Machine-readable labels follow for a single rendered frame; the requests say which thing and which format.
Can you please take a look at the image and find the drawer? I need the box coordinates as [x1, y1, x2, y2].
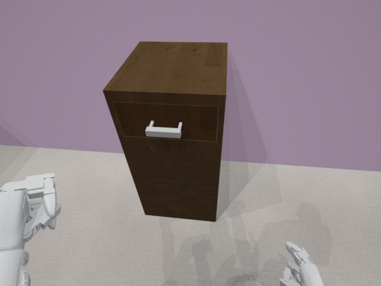
[113, 101, 218, 141]

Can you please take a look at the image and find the robot right hand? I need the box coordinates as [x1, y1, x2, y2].
[280, 241, 324, 286]

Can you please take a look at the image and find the handle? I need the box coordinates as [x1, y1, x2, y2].
[145, 121, 182, 138]

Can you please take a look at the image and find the robot left hand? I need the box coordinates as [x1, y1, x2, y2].
[0, 173, 61, 250]

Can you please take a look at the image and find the cabinet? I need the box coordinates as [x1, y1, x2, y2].
[103, 42, 227, 222]

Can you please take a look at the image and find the left robot forearm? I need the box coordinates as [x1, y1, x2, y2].
[0, 248, 30, 286]

